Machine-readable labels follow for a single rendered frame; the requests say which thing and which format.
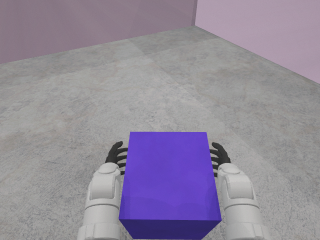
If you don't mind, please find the carton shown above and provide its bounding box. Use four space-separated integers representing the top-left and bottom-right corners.
118 131 222 240

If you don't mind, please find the robot right hand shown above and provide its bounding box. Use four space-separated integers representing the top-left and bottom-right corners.
209 142 231 177

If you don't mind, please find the left robot forearm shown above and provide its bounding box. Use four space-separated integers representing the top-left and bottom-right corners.
77 162 121 240

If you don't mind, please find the robot left hand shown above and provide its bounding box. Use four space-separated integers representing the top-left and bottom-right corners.
105 141 128 175

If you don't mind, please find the right robot forearm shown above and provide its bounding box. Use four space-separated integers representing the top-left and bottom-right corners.
217 163 272 240

